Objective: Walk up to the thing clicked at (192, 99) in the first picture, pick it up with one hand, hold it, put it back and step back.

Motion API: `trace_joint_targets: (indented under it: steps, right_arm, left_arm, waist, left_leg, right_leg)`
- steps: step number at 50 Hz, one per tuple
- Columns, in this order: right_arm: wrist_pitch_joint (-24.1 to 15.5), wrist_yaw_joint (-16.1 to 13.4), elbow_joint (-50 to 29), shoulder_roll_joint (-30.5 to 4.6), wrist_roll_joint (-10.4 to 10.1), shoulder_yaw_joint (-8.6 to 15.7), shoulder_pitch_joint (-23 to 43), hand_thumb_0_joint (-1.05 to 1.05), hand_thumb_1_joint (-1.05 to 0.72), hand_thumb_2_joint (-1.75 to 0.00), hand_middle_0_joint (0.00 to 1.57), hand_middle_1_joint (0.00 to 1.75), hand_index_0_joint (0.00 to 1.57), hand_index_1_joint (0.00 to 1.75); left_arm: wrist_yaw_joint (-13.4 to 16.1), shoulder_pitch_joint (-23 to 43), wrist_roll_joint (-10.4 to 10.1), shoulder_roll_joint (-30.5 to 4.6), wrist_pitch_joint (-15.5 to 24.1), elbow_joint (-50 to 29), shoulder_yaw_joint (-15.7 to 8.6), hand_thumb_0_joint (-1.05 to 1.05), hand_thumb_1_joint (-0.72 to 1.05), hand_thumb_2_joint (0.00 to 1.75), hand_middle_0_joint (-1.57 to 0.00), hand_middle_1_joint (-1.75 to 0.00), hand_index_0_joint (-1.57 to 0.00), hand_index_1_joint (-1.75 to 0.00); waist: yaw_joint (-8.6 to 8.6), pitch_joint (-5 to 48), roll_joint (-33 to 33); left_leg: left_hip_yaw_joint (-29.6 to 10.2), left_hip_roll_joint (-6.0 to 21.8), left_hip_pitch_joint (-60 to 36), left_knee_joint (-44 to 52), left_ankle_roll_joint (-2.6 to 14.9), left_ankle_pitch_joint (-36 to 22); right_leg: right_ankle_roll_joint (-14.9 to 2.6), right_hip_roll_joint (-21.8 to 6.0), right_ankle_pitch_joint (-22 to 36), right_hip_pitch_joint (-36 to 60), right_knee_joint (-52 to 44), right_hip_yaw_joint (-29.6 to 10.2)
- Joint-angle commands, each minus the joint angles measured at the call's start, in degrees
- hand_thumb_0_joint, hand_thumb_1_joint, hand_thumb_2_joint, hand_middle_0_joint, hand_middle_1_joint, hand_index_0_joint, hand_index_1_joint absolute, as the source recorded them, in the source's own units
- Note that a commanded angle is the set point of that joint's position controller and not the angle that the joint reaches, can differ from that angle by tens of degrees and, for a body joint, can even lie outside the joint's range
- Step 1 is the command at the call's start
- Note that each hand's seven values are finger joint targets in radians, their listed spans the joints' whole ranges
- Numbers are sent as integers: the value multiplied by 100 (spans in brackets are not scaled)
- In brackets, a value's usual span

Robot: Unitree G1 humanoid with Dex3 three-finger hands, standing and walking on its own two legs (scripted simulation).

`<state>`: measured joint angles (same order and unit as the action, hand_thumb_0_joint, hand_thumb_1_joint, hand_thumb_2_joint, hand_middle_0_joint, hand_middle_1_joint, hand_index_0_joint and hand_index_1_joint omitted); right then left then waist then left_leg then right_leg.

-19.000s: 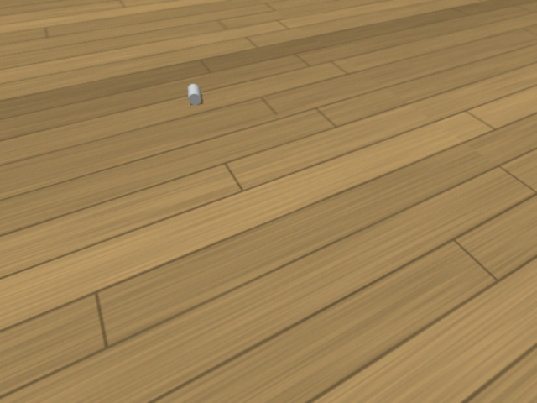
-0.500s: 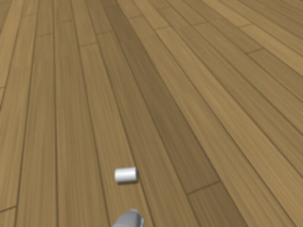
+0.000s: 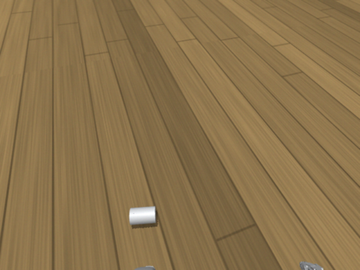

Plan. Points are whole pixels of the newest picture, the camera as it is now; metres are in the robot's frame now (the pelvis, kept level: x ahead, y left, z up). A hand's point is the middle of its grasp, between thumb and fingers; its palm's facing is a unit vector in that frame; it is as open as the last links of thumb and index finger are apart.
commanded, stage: walk up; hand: left
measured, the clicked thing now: (143, 215) +0.48 +0.19 -0.71
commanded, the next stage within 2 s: stand in 1.24 s
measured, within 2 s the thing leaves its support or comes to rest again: neither
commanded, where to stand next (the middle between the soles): +0.10 +0.03 m, yaw +0 degrees
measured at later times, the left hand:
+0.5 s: hand out of the picture +0.12 +0.26 -0.13, palm faces -0.02 -0.94 -0.33, open 7.3 cm
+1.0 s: hand out of the picture +0.09 +0.25 -0.13, palm faces +0.00 -0.94 -0.34, open 7.4 cm
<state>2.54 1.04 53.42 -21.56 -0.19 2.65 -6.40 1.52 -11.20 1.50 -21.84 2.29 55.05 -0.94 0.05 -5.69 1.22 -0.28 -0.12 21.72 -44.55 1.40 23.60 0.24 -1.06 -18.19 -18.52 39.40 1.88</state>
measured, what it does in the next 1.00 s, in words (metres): stands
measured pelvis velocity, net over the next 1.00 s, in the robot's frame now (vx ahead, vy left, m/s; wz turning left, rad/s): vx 0.02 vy -0.01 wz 0.02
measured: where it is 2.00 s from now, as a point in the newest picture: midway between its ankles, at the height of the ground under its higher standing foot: outside the picture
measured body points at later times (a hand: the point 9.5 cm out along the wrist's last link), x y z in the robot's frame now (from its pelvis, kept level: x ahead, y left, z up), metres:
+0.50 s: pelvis +0.02 +0.01 +0.03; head +0.03 +0.01 +0.48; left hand +0.12 +0.31 -0.10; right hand +0.11 -0.29 -0.10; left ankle +0.04 +0.11 -0.72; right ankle +0.03 -0.13 -0.72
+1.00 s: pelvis +0.02 -0.01 +0.03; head +0.04 -0.01 +0.48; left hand +0.09 +0.30 -0.10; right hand +0.11 -0.30 -0.10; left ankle +0.04 +0.11 -0.72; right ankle +0.03 -0.13 -0.72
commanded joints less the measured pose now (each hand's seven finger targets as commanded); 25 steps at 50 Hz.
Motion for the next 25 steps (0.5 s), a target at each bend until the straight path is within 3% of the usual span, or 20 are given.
trace_joint_targets:
  steps: [1,3,4,5,6,8,13,17,25]
  right_arm:
    - [-220,-11,50,-1148,-7,283,-379,0,-90,-90,20,30,20,30]
    - [-321,-24,68,-1249,38,250,-74,0,-90,-90,20,30,20,30]
    - [-376,-39,20,-1301,34,200,233,0,-90,-90,20,30,20,30]
    - [-389,-38,43,-1373,52,172,328,0,-90,-90,20,30,20,30]
    - [-402,-38,106,-1326,44,133,370,0,-90,-90,20,30,20,30]
    - [-429,-53,270,-1201,30,64,348,0,-90,-90,20,30,20,30]
    - [-462,-82,569,-1174,12,13,358,0,-90,-90,20,30,20,30]
    - [-447,-96,745,-1134,7,17,436,0,-90,-90,20,30,20,30]
    - [-415,-80,910,-1064,2,8,615,0,-90,-90,20,30,20,30]
  left_arm:
    - [46,873,-14,-1449,89,-474,-320,0,90,90,-20,-30,-20,-30]
    - [-1,656,-97,-1165,60,-319,-255,0,90,90,-20,-30,-20,-30]
    - [-25,402,-126,-1109,45,-194,-233,0,90,90,-20,-30,-20,-30]
    - [-51,312,-134,-1158,18,-73,-239,0,90,90,-20,-30,-20,-30]
    - [-57,373,-118,-1121,23,-6,-227,0,90,90,-20,-30,-20,-30]
    - [-72,607,-127,-1147,51,47,-212,0,90,90,-20,-30,-20,-30]
    - [-56,724,-223,-1143,45,281,-136,0,90,90,-20,-30,-20,-30]
    - [-72,983,-222,-1096,-25,448,-100,0,90,90,-20,-30,-20,-30]
    - [-97,1037,-152,-1086,-4,734,-100,0,90,90,-20,-30,-20,-30]
  waist:
    - [-356,320,-577]
    - [-91,454,-23]
    - [128,668,20]
    - [185,708,-114]
    - [204,620,-126]
    - [113,751,-74]
    - [116,1087,121]
    - [74,957,191]
    - [20,832,-67]
  left_leg:
    - [-288,189,-1066,709,95,-380]
    - [-1361,765,-645,2071,311,-724]
    - [-1641,1057,-605,2207,446,-630]
    - [-1711,1113,-246,2213,501,-233]
    - [-1605,1053,68,2233,381,-317]
    - [-1072,751,-175,2243,152,-1107]
    - [-791,694,-1044,2178,107,-2611]
    - [-833,775,-1106,2626,63,-2464]
    - [-634,679,-1385,2792,-6,-2200]
  right_leg:
    - [-714,-1176,-583,-937,-1536,-1247]
    - [-227,-390,154,-272,-639,-546]
    - [-156,-186,151,56,-553,-365]
    - [-160,-144,-221,404,-711,-412]
    - [-210,-264,-136,806,-959,-491]
    - [-270,-476,546,1096,-1181,-633]
    - [-202,-610,1522,1191,-1484,-543]
    - [-117,-580,1226,1239,-1723,-425]
    - [-42,-709,1278,1219,-2243,-504]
